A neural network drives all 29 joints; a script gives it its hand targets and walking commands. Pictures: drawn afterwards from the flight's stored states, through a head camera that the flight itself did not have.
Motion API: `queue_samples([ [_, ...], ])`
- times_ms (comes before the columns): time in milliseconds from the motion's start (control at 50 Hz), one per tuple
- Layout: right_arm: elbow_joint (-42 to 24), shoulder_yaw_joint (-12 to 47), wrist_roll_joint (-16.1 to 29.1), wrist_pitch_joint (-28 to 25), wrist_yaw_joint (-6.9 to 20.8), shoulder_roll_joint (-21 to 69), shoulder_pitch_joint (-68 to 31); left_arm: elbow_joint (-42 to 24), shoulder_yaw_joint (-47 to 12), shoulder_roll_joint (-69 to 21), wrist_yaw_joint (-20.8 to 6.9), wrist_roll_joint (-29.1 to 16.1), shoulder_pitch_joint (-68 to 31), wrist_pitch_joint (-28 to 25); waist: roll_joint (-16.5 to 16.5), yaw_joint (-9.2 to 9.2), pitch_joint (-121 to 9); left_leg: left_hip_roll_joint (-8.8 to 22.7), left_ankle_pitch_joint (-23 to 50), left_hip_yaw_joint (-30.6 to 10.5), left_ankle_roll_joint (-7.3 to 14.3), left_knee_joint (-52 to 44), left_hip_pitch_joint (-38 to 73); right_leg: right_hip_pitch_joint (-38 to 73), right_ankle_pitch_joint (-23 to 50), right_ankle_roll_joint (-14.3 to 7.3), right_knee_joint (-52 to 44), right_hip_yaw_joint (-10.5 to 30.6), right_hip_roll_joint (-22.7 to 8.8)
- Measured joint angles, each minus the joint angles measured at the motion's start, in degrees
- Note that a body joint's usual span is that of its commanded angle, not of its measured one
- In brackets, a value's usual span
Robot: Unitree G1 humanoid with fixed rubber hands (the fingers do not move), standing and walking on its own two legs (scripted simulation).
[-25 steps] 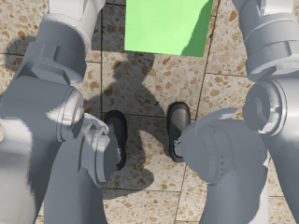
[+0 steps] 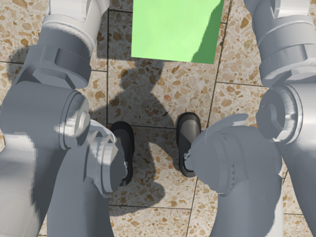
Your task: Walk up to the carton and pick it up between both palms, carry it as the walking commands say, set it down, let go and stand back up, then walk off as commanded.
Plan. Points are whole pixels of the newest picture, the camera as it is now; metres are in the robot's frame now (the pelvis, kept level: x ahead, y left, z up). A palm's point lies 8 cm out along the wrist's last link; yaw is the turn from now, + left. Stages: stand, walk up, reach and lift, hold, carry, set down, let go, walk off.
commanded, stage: reach and lift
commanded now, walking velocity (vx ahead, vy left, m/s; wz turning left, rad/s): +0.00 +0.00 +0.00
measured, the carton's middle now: out of the picture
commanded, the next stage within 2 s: none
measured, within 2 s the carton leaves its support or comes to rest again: leaves its support in 0.26 s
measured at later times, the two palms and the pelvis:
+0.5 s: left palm out of the picture +0.55 +0.09 -0.13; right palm out of the picture +0.55 -0.15 -0.12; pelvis -0.01 +0.00 +0.00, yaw +0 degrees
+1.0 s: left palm out of the picture +0.54 +0.07 -0.06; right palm out of the picture +0.54 -0.16 -0.05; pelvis -0.02 +0.01 +0.02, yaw +0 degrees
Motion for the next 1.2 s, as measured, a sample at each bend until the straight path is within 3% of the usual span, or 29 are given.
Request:
queue_samples([
  [140,0.0,0.0,0.6,1.3,-0.3,0.1,0.0,0.0,-0.2,-0.4,1.5,0.0,0.0,0.7,0.0,0.00,0.2,-0.2,0.1,0.0,0.0,0.0,0.4,0.4,0.0,-0.2,0.1,0.1,0.0],
  [260,-1.5,1.0,1.5,4.7,-2.9,1.4,0.5,0.0,-1.3,-0.9,5.9,0.0,0.7,3.3,0.0,0.00,0.4,-0.4,0.1,0.0,0.0,0.0,2.1,2.2,0.0,0.0,0.1,0.3,0.3],
  [360,-1.9,1.0,1.5,5.5,-4.8,3.0,1.0,0.0,-1.4,-1.1,8.0,0.0,2.1,4.7,0.0,0.00,0.4,-0.7,0.3,0.0,0.0,0.0,4.2,4.5,-0.1,0.3,0.1,0.5,0.4],
  [780,-2.3,1.0,-1.7,10.2,-7.6,4.2,3.0,-0.1,-1.4,-2.7,11.0,0.0,2.6,9.0,0.0,0.00,0.4,-0.9,0.8,-0.2,0.0,-0.3,10.4,11.1,0.3,1.1,-0.7,0.6,0.7],
  [1000,-3.5,1.0,-3.0,11.8,-8.2,4.9,3.1,-0.3,-1.0,-4.3,16.6,0.0,2.9,9.8,0.0,0.00,0.3,-1.0,0.8,-0.5,0.0,-2.1,14.2,14.9,0.5,1.3,-2.5,0.6,1.1],
  [1200,-5.6,1.0,-4.9,13.4,-14.6,7.3,4.7,-1.7,0.0,-5.6,17.9,0.1,4.8,10.5,0.0,0.00,0.3,-1.0,1.6,-0.6,0.0,-4.9,17.7,18.3,1.4,1.6,-5.4,0.9,1.5],
])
